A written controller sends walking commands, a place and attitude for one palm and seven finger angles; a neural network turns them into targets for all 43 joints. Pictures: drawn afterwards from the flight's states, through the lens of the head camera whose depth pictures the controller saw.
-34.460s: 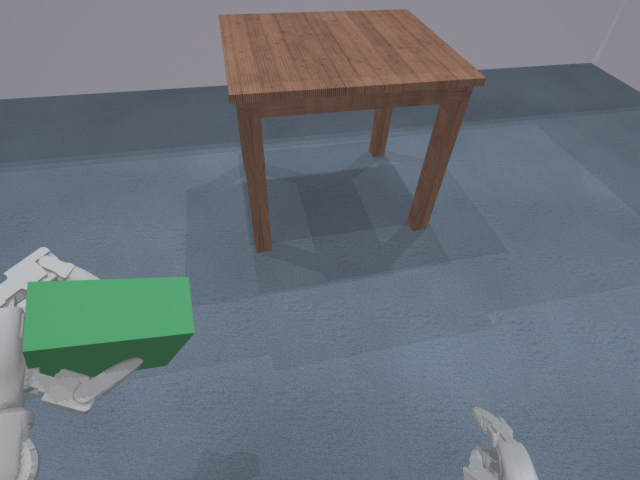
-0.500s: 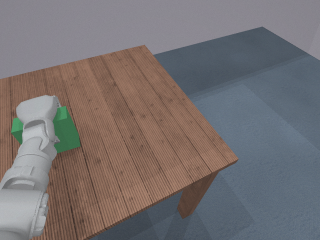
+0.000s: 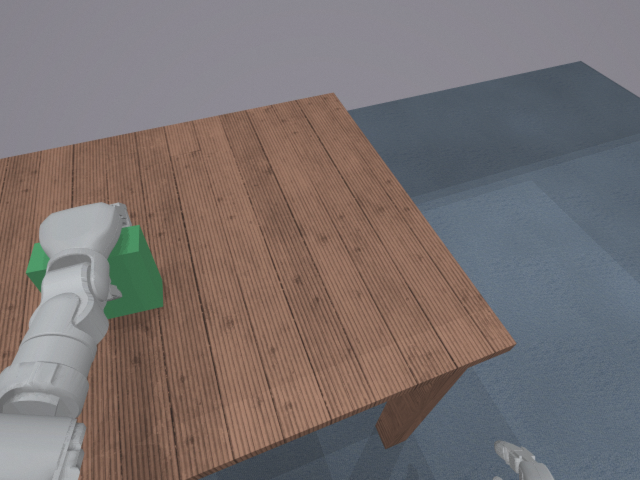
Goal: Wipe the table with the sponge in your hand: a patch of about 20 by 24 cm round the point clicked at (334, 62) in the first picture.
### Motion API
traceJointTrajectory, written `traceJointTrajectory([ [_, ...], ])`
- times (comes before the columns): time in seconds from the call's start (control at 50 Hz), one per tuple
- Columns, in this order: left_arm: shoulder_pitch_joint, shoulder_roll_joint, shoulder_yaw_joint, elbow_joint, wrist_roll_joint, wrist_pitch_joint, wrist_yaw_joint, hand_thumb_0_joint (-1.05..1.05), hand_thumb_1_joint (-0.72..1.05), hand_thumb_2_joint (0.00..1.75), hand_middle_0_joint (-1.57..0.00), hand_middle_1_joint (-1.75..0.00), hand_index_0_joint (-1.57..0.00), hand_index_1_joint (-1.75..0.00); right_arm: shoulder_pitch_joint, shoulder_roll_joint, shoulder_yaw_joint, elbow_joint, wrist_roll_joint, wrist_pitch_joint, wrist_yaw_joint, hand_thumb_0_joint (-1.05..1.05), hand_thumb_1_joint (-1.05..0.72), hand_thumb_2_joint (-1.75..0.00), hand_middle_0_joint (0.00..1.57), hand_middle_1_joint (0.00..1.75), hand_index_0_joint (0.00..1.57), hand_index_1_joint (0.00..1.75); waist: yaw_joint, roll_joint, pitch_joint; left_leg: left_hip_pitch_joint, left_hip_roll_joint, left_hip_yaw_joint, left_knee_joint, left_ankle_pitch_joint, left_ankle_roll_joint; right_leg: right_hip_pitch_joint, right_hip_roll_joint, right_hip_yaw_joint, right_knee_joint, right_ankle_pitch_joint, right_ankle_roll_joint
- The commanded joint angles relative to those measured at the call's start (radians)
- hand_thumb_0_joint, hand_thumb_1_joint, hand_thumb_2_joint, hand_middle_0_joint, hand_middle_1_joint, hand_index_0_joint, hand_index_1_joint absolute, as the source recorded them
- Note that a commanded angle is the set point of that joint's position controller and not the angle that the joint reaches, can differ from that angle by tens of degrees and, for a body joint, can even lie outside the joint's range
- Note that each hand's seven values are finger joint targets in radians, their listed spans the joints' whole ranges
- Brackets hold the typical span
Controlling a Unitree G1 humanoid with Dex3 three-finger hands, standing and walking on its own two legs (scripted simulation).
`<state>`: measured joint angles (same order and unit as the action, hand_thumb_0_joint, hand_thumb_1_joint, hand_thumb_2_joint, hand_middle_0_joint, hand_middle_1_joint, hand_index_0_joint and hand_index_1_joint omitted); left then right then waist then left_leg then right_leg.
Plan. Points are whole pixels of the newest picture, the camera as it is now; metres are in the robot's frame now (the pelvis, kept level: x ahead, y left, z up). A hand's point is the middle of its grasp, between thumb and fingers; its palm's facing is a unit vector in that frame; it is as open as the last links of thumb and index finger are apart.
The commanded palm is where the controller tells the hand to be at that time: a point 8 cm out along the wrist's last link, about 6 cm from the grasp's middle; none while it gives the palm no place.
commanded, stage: wipe back along the first lane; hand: left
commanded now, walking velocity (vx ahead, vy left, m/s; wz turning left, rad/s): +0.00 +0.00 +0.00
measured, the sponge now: (108, 286) +0.36 +0.34 -0.01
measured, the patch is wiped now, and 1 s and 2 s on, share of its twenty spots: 0.95 1.00 1.00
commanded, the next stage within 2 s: lift the sponge slowly off the table in 1.56 s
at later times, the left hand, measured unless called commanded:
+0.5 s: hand (103, 293) +0.32 +0.31 +0.04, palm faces -0.09 -0.05 -1.00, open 9.8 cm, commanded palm +0.29 +0.30 +0.08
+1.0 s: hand (103, 323) +0.28 +0.29 +0.04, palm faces -0.02 -0.07 -1.00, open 9.8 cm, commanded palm +0.24 +0.28 +0.07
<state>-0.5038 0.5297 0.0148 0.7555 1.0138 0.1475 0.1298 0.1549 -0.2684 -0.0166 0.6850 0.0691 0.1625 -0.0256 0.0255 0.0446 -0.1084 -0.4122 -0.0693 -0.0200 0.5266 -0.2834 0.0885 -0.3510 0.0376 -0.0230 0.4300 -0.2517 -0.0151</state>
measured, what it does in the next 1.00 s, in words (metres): stands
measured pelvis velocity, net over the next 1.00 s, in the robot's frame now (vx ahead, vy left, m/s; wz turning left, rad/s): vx -0.01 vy -0.02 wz -0.01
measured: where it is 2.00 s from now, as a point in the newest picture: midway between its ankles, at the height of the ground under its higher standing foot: outside the picture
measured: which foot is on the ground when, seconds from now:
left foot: down 0.00-1.00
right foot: down 0.00-1.00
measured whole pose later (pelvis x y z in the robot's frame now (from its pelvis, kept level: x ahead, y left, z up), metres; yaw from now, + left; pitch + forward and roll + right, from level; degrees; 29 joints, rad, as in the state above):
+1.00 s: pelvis -0.01 -0.02 +0.00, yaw -1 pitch +5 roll -2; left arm -0.08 0.45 -0.01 0.32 0.95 0.25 0.17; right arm 0.12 -0.28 -0.01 0.66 0.08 0.14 -0.01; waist 0.06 0.07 -0.10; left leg -0.32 -0.05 -0.01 0.52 -0.28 0.07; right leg -0.27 0.05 -0.01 0.44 -0.26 -0.03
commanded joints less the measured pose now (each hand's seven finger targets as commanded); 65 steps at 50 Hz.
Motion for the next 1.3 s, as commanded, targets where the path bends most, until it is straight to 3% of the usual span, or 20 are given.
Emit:
traceJointTrajectory([
  [0.0,-0.238,0.250,0.051,-0.178,0.017,0.017,0.020,0.00,0.10,1.30,-1.20,-1.60,-1.20,-1.60,-0.016,-0.160,-0.052,-0.102,-0.005,-0.025,-0.007,0.00,-0.90,-0.90,0.20,0.30,0.20,0.30,0.000,0.025,-0.331,0.291,0.085,-0.103,-0.002,0.635,-0.087,0.076,0.001,0.022,0.001,0.364,-0.069],
  [0.02,-0.213,0.253,0.068,-0.216,0.008,0.012,0.019,0.00,0.10,1.30,-1.20,-1.60,-1.20,-1.60,-0.031,-0.159,-0.052,-0.109,-0.004,-0.029,-0.006,0.00,-0.90,-0.90,0.20,0.30,0.20,0.30,0.012,0.051,-0.341,0.303,0.086,-0.105,-0.002,0.678,-0.090,0.088,-0.002,0.026,0.003,0.385,-0.072],
  [0.06,-0.156,0.209,0.037,-0.249,0.001,0.015,0.017,0.00,0.10,1.30,-1.20,-1.60,-1.20,-1.60,-0.032,-0.154,-0.053,-0.115,-0.005,-0.030,0.000,0.00,-0.90,-0.90,0.20,0.30,0.20,0.30,0.008,0.032,-0.342,0.311,0.086,-0.104,0.007,0.693,-0.087,0.097,-0.003,0.024,0.006,0.408,-0.066],
  [0.14,-0.104,0.188,0.028,-0.228,-0.018,0.039,0.012,0.00,0.10,1.30,-1.20,-1.60,-1.20,-1.60,-0.042,-0.161,-0.047,-0.116,0.002,-0.026,-0.002,0.00,-0.90,-0.90,0.20,0.30,0.20,0.30,0.000,-0.022,-0.246,0.240,0.071,-0.089,-0.019,0.531,-0.072,0.098,0.003,0.023,-0.013,0.357,-0.068],
  [0.26,-0.101,0.193,0.017,-0.240,0.001,0.050,0.010,0.00,0.10,1.30,-1.20,-1.60,-1.20,-1.60,-0.071,-0.152,-0.034,-0.120,0.005,-0.026,-0.007,0.00,-0.90,-0.90,0.20,0.30,0.20,0.30,0.006,0.014,-0.211,0.198,0.052,-0.077,-0.040,0.402,-0.061,0.110,-0.003,0.032,-0.022,0.296,-0.077],
  [0.3,-0.112,0.157,-0.017,-0.244,0.004,0.049,0.006,0.00,0.10,1.30,-1.20,-1.60,-1.20,-1.60,-0.075,-0.149,-0.033,-0.123,0.004,-0.027,-0.007,0.00,-0.90,-0.90,0.20,0.30,0.20,0.30,-0.001,0.010,-0.201,0.192,0.050,-0.076,-0.045,0.362,-0.058,0.096,-0.002,0.033,-0.028,0.263,-0.077],
  [0.36,-0.071,0.192,0.022,-0.212,-0.003,0.042,0.004,0.00,0.10,1.30,-1.20,-1.60,-1.20,-1.60,-0.072,-0.150,-0.029,-0.122,0.006,-0.030,-0.012,0.00,-0.90,-0.90,0.20,0.30,0.20,0.30,0.007,-0.008,-0.196,0.164,0.045,-0.071,-0.047,0.323,-0.050,0.114,-0.002,0.039,-0.029,0.255,-0.079],
  [0.4,-0.057,0.176,0.010,-0.201,-0.008,0.039,0.002,0.00,0.10,1.30,-1.20,-1.60,-1.20,-1.60,-0.077,-0.150,-0.026,-0.129,0.008,-0.029,-0.015,0.00,-0.90,-0.90,0.20,0.30,0.20,0.30,0.005,-0.042,-0.183,0.138,0.041,-0.066,-0.053,0.282,-0.044,0.117,-0.005,0.045,-0.034,0.241,-0.074],
  [0.46,-0.032,0.170,0.013,-0.229,-0.008,0.033,0.005,0.00,0.10,1.30,-1.20,-1.60,-1.20,-1.60,-0.084,-0.146,-0.029,-0.137,0.008,-0.032,-0.013,0.00,-0.90,-0.90,0.20,0.30,0.20,0.30,0.016,0.000,-0.189,0.151,0.042,-0.070,-0.056,0.273,-0.043,0.111,-0.004,0.045,-0.035,0.208,-0.077],
  [0.6,0.089,0.170,0.043,-0.277,-0.027,0.034,0.016,0.00,0.10,1.30,-1.20,-1.60,-1.20,-1.60,-0.103,-0.145,-0.030,-0.150,0.007,-0.041,-0.013,0.00,-0.90,-0.90,0.20,0.30,0.20,0.30,0.031,-0.038,-0.197,0.129,0.034,-0.059,-0.047,0.284,-0.035,0.164,-0.010,0.067,-0.022,0.288,-0.075],
  [0.64,0.099,0.136,0.017,-0.309,-0.034,0.042,0.016,0.00,0.10,1.30,-1.20,-1.60,-1.20,-1.60,-0.109,-0.143,-0.030,-0.154,0.007,-0.043,-0.012,0.00,-0.90,-0.90,0.20,0.30,0.20,0.30,0.026,-0.024,-0.178,0.138,0.037,-0.061,-0.050,0.285,-0.034,0.149,-0.006,0.058,-0.024,0.274,-0.074],
  [0.72,0.132,0.167,0.056,-0.360,-0.045,0.063,0.018,0.00,0.10,1.30,-1.20,-1.60,-1.20,-1.60,-0.136,-0.145,-0.028,-0.155,0.010,-0.048,-0.012,0.00,-0.90,-0.90,0.20,0.30,0.20,0.30,0.033,-0.029,-0.166,0.134,0.037,-0.066,-0.059,0.274,-0.033,0.161,-0.007,0.068,-0.025,0.261,-0.074],
  [0.78,0.177,0.111,0.008,-0.391,-0.050,0.081,0.014,0.00,0.10,1.30,-1.20,-1.60,-1.20,-1.60,-0.145,-0.138,-0.026,-0.164,0.010,-0.053,-0.010,0.00,-0.90,-0.90,0.20,0.30,0.20,0.30,0.031,-0.031,-0.151,0.146,0.037,-0.062,-0.057,0.281,-0.033,0.157,-0.009,0.063,-0.028,0.273,-0.071],
  [0.84,0.268,0.117,0.032,-0.440,-0.060,0.083,0.013,0.00,0.10,1.30,-1.20,-1.60,-1.20,-1.60,-0.151,-0.137,-0.028,-0.167,0.008,-0.061,-0.006,0.00,-0.90,-0.90,0.20,0.30,0.20,0.30,0.046,-0.034,-0.186,0.167,0.038,-0.068,-0.049,0.333,-0.036,0.191,-0.008,0.064,-0.011,0.328,-0.073],
  [0.9,0.328,0.047,-0.017,-0.512,-0.068,0.093,0.015,0.00,0.10,1.30,-1.20,-1.60,-1.20,-1.60,-0.175,-0.128,-0.027,-0.176,0.007,-0.070,0.005,0.00,-0.90,-0.90,0.20,0.30,0.20,0.30,0.042,-0.040,-0.168,0.185,0.044,-0.070,-0.046,0.366,-0.044,0.176,-0.008,0.069,-0.007,0.365,-0.070],
  [1.02,0.421,0.038,0.001,-0.621,-0.076,0.133,0.026,0.00,0.10,1.30,-1.20,-1.60,-1.20,-1.60,-0.213,-0.121,-0.024,-0.187,0.006,-0.078,0.012,0.00,-0.90,-0.90,0.20,0.30,0.20,0.30,0.058,-0.027,-0.154,0.205,0.053,-0.083,-0.056,0.410,-0.055,0.188,-0.006,0.066,0.001,0.373,-0.073],
  [1.1,0.466,0.033,-0.002,-0.660,-0.080,0.155,0.033,0.00,0.10,1.30,-1.20,-1.60,-1.20,-1.60,-0.228,-0.116,-0.019,-0.185,0.003,-0.079,0.012,0.00,-0.90,-0.90,0.20,0.30,0.20,0.30,0.059,-0.057,-0.134,0.203,0.052,-0.082,-0.060,0.393,-0.058,0.191,-0.004,0.071,-0.003,0.370,-0.071],
  [1.16,0.480,-0.011,-0.038,-0.707,-0.081,0.173,0.035,0.00,0.10,1.30,-1.20,-1.60,-1.20,-1.60,-0.246,-0.109,-0.016,-0.191,0.002,-0.080,0.013,0.00,-0.90,-0.90,0.20,0.30,0.20,0.30,0.059,-0.047,-0.113,0.211,0.059,-0.092,-0.072,0.373,-0.063,0.170,-0.001,0.059,-0.008,0.314,-0.071],
  [1.22,0.487,0.012,-0.015,-0.732,-0.079,0.191,0.037,0.00,0.10,1.30,-1.20,-1.60,-1.20,-1.60,-0.263,-0.112,-0.013,-0.190,0.000,-0.077,0.008,0.00,-0.90,-0.90,0.20,0.30,0.20,0.30,0.068,-0.031,-0.103,0.217,0.063,-0.100,-0.088,0.343,-0.065,0.169,0.003,0.068,-0.016,0.269,-0.076],
  [1.28,0.493,-0.041,-0.065,-0.751,-0.078,0.205,0.034,0.00,0.10,1.30,-1.20,-1.60,-1.20,-1.60,-0.273,-0.101,-0.008,-0.197,-0.001,-0.080,0.006,0.00,-0.90,-0.90,0.20,0.30,0.20,0.30,0.066,-0.033,-0.094,0.225,0.063,-0.099,-0.094,0.317,-0.062,0.159,0.004,0.054,-0.026,0.227,-0.075],
])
